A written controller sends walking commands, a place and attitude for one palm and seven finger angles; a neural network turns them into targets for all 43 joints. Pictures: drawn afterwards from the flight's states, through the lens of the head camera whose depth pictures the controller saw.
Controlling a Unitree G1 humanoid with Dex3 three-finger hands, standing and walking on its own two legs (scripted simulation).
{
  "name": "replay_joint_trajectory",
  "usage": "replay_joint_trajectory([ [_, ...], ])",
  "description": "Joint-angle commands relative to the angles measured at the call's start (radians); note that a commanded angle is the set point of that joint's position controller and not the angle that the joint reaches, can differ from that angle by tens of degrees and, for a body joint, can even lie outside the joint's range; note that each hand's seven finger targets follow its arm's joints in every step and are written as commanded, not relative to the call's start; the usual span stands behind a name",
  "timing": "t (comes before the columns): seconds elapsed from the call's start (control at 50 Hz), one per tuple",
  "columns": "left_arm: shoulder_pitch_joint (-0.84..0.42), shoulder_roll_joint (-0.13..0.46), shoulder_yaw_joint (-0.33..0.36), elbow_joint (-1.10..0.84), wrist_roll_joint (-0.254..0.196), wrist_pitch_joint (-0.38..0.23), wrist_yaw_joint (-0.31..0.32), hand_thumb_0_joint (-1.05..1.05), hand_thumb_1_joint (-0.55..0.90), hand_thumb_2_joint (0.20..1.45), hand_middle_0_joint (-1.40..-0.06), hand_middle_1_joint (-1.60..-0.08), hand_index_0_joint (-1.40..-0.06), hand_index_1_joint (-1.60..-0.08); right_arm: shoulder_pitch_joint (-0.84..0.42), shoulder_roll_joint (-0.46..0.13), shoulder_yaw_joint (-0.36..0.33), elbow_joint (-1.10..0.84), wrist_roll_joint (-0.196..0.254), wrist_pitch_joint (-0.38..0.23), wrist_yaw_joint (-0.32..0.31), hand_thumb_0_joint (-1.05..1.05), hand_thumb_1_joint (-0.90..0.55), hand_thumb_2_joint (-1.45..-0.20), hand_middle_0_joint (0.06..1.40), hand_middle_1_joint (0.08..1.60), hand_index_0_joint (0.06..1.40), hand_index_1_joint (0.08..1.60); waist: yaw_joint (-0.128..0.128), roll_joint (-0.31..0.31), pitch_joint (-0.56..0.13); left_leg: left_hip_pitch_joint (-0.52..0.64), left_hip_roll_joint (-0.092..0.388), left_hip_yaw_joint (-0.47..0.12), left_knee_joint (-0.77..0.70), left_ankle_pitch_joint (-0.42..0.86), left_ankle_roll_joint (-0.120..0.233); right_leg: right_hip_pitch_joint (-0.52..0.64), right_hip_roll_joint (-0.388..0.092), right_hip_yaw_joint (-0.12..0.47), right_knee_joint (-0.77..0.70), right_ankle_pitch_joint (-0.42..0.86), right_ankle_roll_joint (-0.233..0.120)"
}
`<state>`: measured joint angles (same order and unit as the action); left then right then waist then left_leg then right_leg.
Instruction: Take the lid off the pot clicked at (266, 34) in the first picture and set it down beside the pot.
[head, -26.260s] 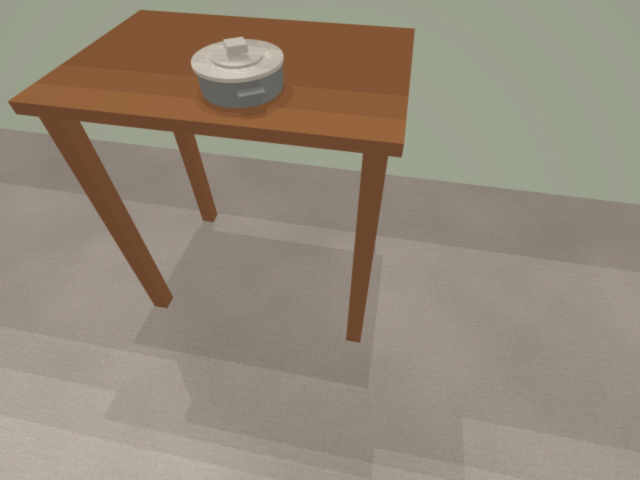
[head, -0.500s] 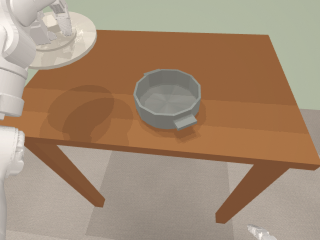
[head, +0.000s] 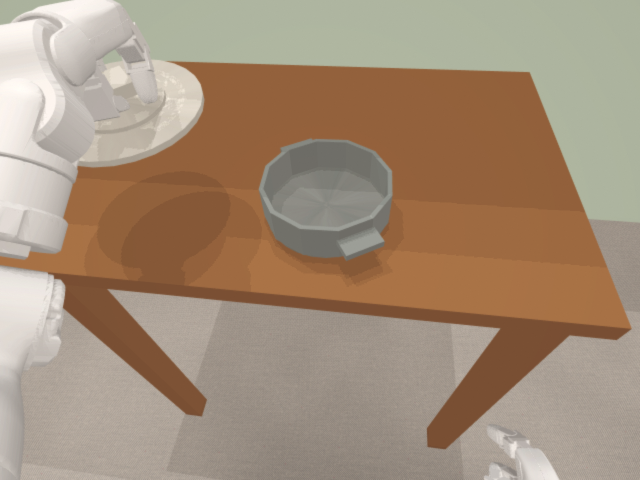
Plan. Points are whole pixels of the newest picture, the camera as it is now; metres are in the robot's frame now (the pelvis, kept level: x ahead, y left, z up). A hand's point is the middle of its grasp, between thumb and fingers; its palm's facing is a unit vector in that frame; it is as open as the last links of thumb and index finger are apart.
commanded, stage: lower the lid onto the table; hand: left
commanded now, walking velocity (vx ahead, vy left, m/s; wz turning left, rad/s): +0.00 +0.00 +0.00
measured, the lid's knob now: (110, 86) +0.47 +0.26 +0.25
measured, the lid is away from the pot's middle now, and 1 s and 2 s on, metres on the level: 0.24 0.23 0.25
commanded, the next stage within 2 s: none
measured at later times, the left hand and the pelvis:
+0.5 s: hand (128, 120) +0.44 +0.23 +0.23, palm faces -0.24 -0.09 -0.97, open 5.3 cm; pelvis +0.00 -0.01 +0.00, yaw -1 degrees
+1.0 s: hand (145, 139) +0.46 +0.23 +0.19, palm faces -0.32 -0.09 -0.94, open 5.3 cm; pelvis +0.00 -0.01 +0.00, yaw -1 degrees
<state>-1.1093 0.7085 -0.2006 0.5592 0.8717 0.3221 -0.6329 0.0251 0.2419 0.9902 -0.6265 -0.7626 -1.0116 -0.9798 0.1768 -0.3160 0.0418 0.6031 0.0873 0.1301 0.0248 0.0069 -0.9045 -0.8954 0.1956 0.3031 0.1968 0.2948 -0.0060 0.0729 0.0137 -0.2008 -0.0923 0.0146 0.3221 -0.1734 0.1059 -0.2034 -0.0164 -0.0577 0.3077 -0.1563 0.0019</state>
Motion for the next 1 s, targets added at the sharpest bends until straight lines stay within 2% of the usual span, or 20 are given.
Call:
replay_joint_trajectory([
  [0.0, -0.622, 0.256, 0.108, -0.182, 0.028, -0.004, 0.070, 0.000, 0.586, 1.124, -0.835, -0.904, -1.067, -1.005, -0.042, -0.137, -0.052, -0.113, 0.005, -0.030, -0.015, 0.000, -0.900, -0.900, 0.200, 0.300, 0.200, 0.300, -0.024, -0.017, -0.412, 0.248, 0.056, -0.110, 0.028, 0.459, -0.053, 0.072, 0.057, 0.025, 0.001, 0.188, -0.066],
  [0.02, -0.561, 0.252, 0.110, -0.173, 0.012, -0.004, 0.072, 0.000, 0.586, 1.124, -0.835, -0.904, -1.067, -1.005, -0.034, -0.149, -0.057, -0.111, 0.004, -0.032, -0.014, 0.000, -0.900, -0.900, 0.200, 0.300, 0.200, 0.300, -0.024, 0.009, -0.423, 0.258, 0.056, -0.107, 0.037, 0.467, -0.058, 0.066, 0.056, 0.026, -0.007, 0.181, -0.067],
  [0.04, -0.640, 0.326, 0.161, -0.280, 0.030, -0.020, 0.080, 0.000, 0.586, 1.124, -0.835, -0.904, -1.067, -1.005, -0.028, -0.144, -0.056, -0.122, 0.002, -0.039, -0.013, 0.000, -0.900, -0.900, 0.200, 0.300, 0.200, 0.300, -0.008, 0.007, -0.492, 0.273, 0.054, -0.113, 0.031, 0.482, -0.058, 0.104, 0.060, 0.035, 0.007, 0.193, -0.066],
  [0.08, -0.671, 0.248, 0.097, -0.265, 0.022, -0.029, 0.080, 0.000, 0.586, 1.124, -0.835, -0.904, -1.067, -1.005, -0.052, -0.132, -0.049, -0.118, 0.003, -0.044, -0.017, 0.000, -0.900, -0.900, 0.200, 0.300, 0.200, 0.300, -0.028, 0.026, -0.462, 0.286, 0.049, -0.116, 0.034, 0.458, -0.054, 0.076, 0.060, 0.030, 0.005, 0.181, -0.068],
  [0.12, -0.573, 0.274, 0.131, -0.225, 0.007, -0.028, 0.085, 0.000, 0.586, 1.124, -0.835, -0.904, -1.067, -1.005, -0.033, -0.151, -0.057, -0.107, -0.002, -0.046, -0.017, 0.000, -0.900, -0.900, 0.200, 0.300, 0.200, 0.300, -0.022, 0.051, -0.469, 0.288, 0.051, -0.115, 0.047, 0.489, -0.059, 0.077, 0.061, 0.031, -0.001, 0.189, -0.070],
  [0.14, -0.612, 0.353, 0.193, -0.267, 0.027, -0.038, 0.091, 0.000, 0.586, 1.124, -0.835, -0.904, -1.067, -1.005, -0.022, -0.146, -0.057, -0.109, -0.003, -0.046, -0.016, 0.000, -0.900, -0.900, 0.200, 0.300, 0.200, 0.300, -0.010, 0.015, -0.494, 0.275, 0.051, -0.116, 0.035, 0.484, -0.057, 0.108, 0.063, 0.039, 0.005, 0.200, -0.068],
  [0.22, -0.526, 0.266, 0.130, -0.185, 0.000, -0.042, 0.080, 0.000, 0.586, 1.124, -0.835, -0.904, -1.067, -1.005, -0.031, -0.152, -0.060, -0.103, 0.001, -0.032, -0.013, 0.000, -0.900, -0.900, 0.200, 0.300, 0.200, 0.300, -0.024, 0.008, -0.438, 0.244, 0.049, -0.108, 0.040, 0.471, -0.051, 0.096, 0.058, 0.030, 0.003, 0.218, -0.066],
  [0.34, -0.517, 0.403, 0.244, -0.222, 0.022, -0.066, 0.089, 0.000, 0.586, 1.124, -0.835, -0.904, -1.067, -1.005, -0.022, -0.153, -0.061, -0.122, -0.006, -0.024, -0.009, 0.000, -0.900, -0.900, 0.200, 0.300, 0.200, 0.300, 0.002, -0.027, -0.496, 0.210, 0.045, -0.095, 0.038, 0.460, -0.035, 0.167, 0.054, 0.053, 0.022, 0.262, -0.061],
  [0.42, -0.422, 0.328, 0.187, -0.127, -0.001, -0.068, 0.077, 0.000, 0.586, 1.124, -0.835, -0.904, -1.067, -1.005, -0.014, -0.158, -0.064, -0.114, 0.001, -0.009, -0.008, 0.000, -0.900, -0.900, 0.200, 0.300, 0.200, 0.300, -0.020, -0.029, -0.413, 0.186, 0.046, -0.087, 0.046, 0.441, -0.030, 0.128, 0.053, 0.040, 0.008, 0.265, -0.056],
  [0.46, -0.464, 0.386, 0.226, -0.143, 0.018, -0.078, 0.081, 0.000, 0.586, 1.124, -0.835, -0.904, -1.067, -1.005, -0.026, -0.154, -0.062, -0.126, -0.004, -0.002, -0.012, 0.000, -0.900, -0.900, 0.200, 0.300, 0.200, 0.300, -0.012, -0.054, -0.433, 0.160, 0.040, -0.076, 0.044, 0.373, -0.019, 0.161, 0.050, 0.050, 0.019, 0.264, -0.057],
  [0.52, -0.495, 0.304, 0.144, -0.140, -0.005, -0.083, 0.081, 0.000, 0.586, 1.124, -0.835, -0.904, -1.067, -1.005, -0.020, -0.154, -0.067, -0.118, 0.004, 0.002, -0.017, 0.000, -0.900, -0.900, 0.200, 0.300, 0.200, 0.300, -0.040, 0.009, -0.400, 0.174, 0.039, -0.080, 0.041, 0.326, -0.022, 0.113, 0.053, 0.041, 0.000, 0.216, -0.058],
  [0.56, -0.534, 0.407, 0.222, -0.141, 0.020, -0.093, 0.092, 0.000, 0.586, 1.124, -0.835, -0.904, -1.067, -1.005, -0.011, -0.156, -0.063, -0.116, -0.002, 0.005, -0.025, 0.000, -0.900, -0.900, 0.200, 0.300, 0.200, 0.300, -0.031, -0.026, -0.436, 0.164, 0.035, -0.076, 0.035, 0.290, -0.015, 0.150, 0.057, 0.049, 0.008, 0.213, -0.057],
  [0.62, -0.533, 0.288, 0.129, -0.125, -0.007, -0.102, 0.093, 0.000, 0.586, 1.124, -0.835, -0.904, -1.067, -1.005, -0.001, -0.150, -0.069, -0.102, 0.000, -0.008, -0.030, 0.000, -0.900, -0.900, 0.200, 0.300, 0.200, 0.300, -0.055, 0.035, -0.414, 0.209, 0.037, -0.091, 0.044, 0.318, -0.022, 0.089, 0.063, 0.038, -0.009, 0.189, -0.060],
  [0.64, -0.548, 0.346, 0.168, -0.109, 0.010, -0.104, 0.100, 0.000, 0.586, 1.124, -0.835, -0.904, -1.067, -1.005, 0.012, -0.154, -0.067, -0.091, 0.002, -0.008, -0.031, 0.000, -0.900, -0.900, 0.200, 0.300, 0.200, 0.300, -0.050, -0.001, -0.403, 0.189, 0.041, -0.087, 0.032, 0.277, -0.022, 0.099, 0.064, 0.042, -0.006, 0.176, -0.058],
  [0.7, -0.582, 0.312, 0.137, -0.102, 0.003, -0.120, 0.101, 0.000, 0.586, 1.124, -0.835, -0.904, -1.067, -1.005, 0.002, -0.153, -0.067, -0.081, 0.001, -0.009, -0.035, 0.000, -0.900, -0.900, 0.200, 0.300, 0.200, 0.300, -0.054, 0.016, -0.415, 0.192, 0.036, -0.087, 0.027, 0.268, -0.019, 0.105, 0.064, 0.038, -0.005, 0.185, -0.060],
  [0.72, -0.574, 0.245, 0.082, -0.105, -0.012, -0.122, 0.100, 0.000, 0.586, 1.124, -0.835, -0.904, -1.067, -1.005, -0.004, -0.154, -0.069, -0.080, 0.001, -0.015, -0.035, 0.000, -0.900, -0.900, 0.200, 0.300, 0.200, 0.300, -0.065, 0.060, -0.418, 0.216, 0.037, -0.091, 0.037, 0.295, -0.025, 0.079, 0.064, 0.034, -0.009, 0.180, -0.063],
  [0.76, -0.588, 0.329, 0.164, -0.130, 0.009, -0.135, 0.114, 0.000, 0.586, 1.124, -0.835, -0.904, -1.067, -1.005, 0.010, -0.158, -0.072, -0.077, -0.010, -0.024, -0.034, 0.000, -0.900, -0.900, 0.200, 0.300, 0.200, 0.300, -0.052, 0.046, -0.474, 0.247, 0.038, -0.103, 0.046, 0.356, -0.023, 0.098, 0.071, 0.043, 0.000, 0.205, -0.066],
  [0.8, -0.536, 0.331, 0.168, -0.050, 0.012, -0.137, 0.111, 0.000, 0.586, 1.124, -0.835, -0.904, -1.067, -1.005, 0.021, -0.159, -0.072, -0.064, -0.007, -0.015, -0.032, 0.000, -0.900, -0.900, 0.200, 0.300, 0.200, 0.300, -0.053, -0.005, -0.437, 0.207, 0.040, -0.098, 0.040, 0.362, -0.024, 0.110, 0.068, 0.038, 0.001, 0.231, -0.061],
  [0.82, -0.507, 0.296, 0.146, -0.039, 0.000, -0.137, 0.106, 0.000, 0.586, 1.124, -0.835, -0.904, -1.067, -1.005, 0.025, -0.164, -0.078, -0.064, -0.007, -0.015, -0.029, 0.000, -0.900, -0.900, 0.200, 0.300, 0.200, 0.300, -0.057, 0.008, -0.423, 0.204, 0.041, -0.098, 0.044, 0.401, -0.029, 0.103, 0.067, 0.036, -0.003, 0.248, -0.062],
  [0.98, -0.447, 0.349, 0.205, -0.099, 0.009, -0.163, 0.112, 0.000, 0.586, 1.124, -0.835, -0.904, -1.067, -1.005, 0.026, -0.157, -0.081, -0.095, -0.010, -0.002, -0.006, 0.000, -0.900, -0.900, 0.200, 0.300, 0.200, 0.300, -0.038, -0.004, -0.457, 0.219, 0.049, -0.104, 0.056, 0.497, -0.030, 0.121, 0.066, 0.046, 0.019, 0.282, -0.053],
])
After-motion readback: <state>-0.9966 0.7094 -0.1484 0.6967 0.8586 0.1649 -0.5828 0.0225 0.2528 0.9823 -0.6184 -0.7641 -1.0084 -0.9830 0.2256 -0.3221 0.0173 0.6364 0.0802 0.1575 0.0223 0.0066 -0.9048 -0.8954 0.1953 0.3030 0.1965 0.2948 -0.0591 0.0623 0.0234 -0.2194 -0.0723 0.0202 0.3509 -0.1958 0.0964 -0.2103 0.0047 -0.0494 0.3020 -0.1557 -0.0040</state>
